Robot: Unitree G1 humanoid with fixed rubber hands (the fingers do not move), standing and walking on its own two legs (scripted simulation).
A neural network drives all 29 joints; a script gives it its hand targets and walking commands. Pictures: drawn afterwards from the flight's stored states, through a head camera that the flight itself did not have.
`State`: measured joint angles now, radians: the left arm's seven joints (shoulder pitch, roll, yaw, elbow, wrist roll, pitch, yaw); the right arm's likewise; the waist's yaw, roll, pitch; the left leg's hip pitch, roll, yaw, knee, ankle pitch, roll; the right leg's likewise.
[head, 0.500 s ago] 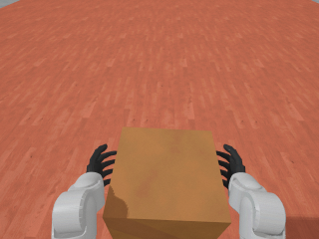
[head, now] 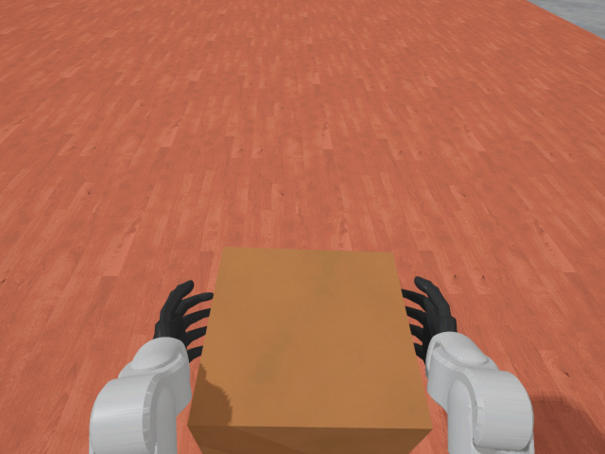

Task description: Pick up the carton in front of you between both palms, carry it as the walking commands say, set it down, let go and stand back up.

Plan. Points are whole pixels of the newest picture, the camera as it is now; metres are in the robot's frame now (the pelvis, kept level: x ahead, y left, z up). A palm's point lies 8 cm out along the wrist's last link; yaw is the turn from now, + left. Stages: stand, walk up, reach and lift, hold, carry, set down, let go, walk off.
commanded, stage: carry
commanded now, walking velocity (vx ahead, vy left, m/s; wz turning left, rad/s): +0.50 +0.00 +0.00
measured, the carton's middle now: (303, 372) +0.24 +0.00 +0.01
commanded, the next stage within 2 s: none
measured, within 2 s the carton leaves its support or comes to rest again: neither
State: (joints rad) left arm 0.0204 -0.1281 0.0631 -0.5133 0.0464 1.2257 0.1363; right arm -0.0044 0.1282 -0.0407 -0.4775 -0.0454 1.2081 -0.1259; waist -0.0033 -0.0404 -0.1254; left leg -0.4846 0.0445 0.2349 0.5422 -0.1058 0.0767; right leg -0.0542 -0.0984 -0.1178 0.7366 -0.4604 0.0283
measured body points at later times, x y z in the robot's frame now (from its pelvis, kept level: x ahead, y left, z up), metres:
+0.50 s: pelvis +0.30 -0.02 +0.00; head +0.30 -0.03 +0.45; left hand +0.55 +0.14 +0.10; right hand +0.56 -0.16 +0.10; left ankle +0.13 +0.08 -0.69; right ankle +0.42 -0.09 -0.72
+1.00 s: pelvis +0.42 +0.00 +0.01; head +0.39 +0.00 +0.46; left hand +0.67 +0.16 +0.11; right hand +0.68 -0.14 +0.11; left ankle +0.35 +0.11 -0.72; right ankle +0.42 -0.09 -0.72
